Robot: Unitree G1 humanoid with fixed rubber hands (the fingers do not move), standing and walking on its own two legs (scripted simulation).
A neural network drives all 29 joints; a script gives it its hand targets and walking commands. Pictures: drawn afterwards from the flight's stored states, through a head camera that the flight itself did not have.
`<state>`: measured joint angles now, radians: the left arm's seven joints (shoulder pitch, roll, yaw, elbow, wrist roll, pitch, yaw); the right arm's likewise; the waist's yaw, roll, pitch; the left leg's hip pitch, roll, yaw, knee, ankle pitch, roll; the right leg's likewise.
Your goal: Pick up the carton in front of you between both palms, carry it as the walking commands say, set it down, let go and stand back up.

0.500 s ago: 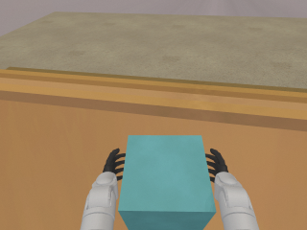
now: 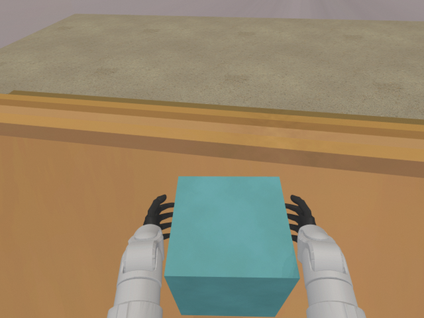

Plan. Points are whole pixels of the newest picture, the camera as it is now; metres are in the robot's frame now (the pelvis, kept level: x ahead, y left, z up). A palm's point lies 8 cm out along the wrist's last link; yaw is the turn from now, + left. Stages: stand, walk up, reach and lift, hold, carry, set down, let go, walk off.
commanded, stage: reach and lift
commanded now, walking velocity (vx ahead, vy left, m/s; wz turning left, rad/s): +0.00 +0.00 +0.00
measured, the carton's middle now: (228, 248) +0.30 +0.00 -0.05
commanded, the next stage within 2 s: hold in 0.54 s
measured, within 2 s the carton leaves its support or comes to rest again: neither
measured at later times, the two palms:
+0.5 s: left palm (152, 227) +0.30 +0.15 +0.04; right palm (306, 228) +0.30 -0.15 +0.04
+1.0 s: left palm (150, 228) +0.29 +0.15 +0.05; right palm (310, 229) +0.29 -0.15 +0.05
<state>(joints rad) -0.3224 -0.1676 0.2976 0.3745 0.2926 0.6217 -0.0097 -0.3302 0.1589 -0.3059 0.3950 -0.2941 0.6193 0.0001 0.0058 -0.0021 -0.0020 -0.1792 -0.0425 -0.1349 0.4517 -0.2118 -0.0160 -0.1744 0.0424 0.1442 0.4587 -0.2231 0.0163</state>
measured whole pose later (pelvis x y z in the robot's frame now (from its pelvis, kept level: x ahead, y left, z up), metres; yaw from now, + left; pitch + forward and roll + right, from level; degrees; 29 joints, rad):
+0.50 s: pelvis +0.02 +0.00 +0.01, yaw +0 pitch -5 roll +0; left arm -0.25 -0.15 0.22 0.28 0.27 0.69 -0.01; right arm -0.25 0.15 -0.23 0.30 -0.27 0.69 -0.01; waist 0.01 0.00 -0.01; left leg -0.09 -0.04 -0.14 0.37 -0.20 -0.01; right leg -0.08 0.04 0.14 0.38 -0.21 0.01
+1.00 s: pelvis +0.00 +0.00 +0.00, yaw +0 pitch -7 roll +0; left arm -0.29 -0.16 0.24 0.25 0.28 0.76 -0.01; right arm -0.29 0.16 -0.25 0.26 -0.28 0.76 0.00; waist 0.00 0.00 0.02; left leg -0.07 -0.04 -0.13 0.38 -0.19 -0.01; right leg -0.06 0.04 0.14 0.39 -0.20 0.01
